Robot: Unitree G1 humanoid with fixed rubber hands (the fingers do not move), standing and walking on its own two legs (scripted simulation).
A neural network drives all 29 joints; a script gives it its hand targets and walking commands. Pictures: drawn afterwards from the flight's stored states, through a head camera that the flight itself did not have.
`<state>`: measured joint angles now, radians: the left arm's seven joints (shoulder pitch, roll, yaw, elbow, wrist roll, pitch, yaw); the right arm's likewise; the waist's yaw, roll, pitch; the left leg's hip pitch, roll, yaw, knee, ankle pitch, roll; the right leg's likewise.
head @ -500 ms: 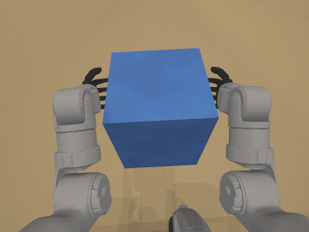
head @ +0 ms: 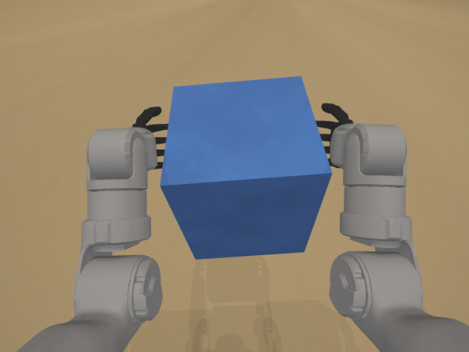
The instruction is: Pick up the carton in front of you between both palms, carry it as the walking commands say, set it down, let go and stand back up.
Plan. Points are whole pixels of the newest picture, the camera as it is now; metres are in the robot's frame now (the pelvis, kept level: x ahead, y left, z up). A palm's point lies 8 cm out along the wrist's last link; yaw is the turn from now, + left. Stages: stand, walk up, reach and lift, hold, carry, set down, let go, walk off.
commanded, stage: carry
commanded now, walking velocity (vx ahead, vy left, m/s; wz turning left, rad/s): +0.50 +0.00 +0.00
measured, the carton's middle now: (243, 175) +0.39 +0.00 +0.10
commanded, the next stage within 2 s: none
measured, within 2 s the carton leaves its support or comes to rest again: neither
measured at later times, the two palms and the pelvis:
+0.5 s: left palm (189, 93) +0.65 +0.12 +0.10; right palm (311, 91) +0.67 -0.17 +0.10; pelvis +0.32 -0.03 +0.01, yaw +2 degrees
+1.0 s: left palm (186, 47) +0.91 +0.16 +0.10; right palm (285, 46) +0.90 -0.14 +0.11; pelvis +0.64 +0.02 +0.01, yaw -2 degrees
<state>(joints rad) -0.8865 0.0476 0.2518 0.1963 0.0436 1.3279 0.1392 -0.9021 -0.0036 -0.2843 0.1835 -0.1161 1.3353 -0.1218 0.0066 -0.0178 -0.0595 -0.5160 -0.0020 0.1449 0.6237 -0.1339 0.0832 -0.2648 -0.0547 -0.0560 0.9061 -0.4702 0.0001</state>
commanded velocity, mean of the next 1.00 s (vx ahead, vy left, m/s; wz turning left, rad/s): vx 0.50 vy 0.00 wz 0.00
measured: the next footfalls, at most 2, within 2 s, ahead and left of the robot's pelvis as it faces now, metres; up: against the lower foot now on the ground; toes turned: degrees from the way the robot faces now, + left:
right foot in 0.40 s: +0.44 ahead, -0.10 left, +0.00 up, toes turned -7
left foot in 0.90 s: +0.75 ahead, +0.10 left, +0.00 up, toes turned +10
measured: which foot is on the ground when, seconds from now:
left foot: down 0.00-0.42, up 0.44-0.88, down 0.90-1.00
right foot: up 0.00-0.38, down 0.40-0.92, up 0.94-1.00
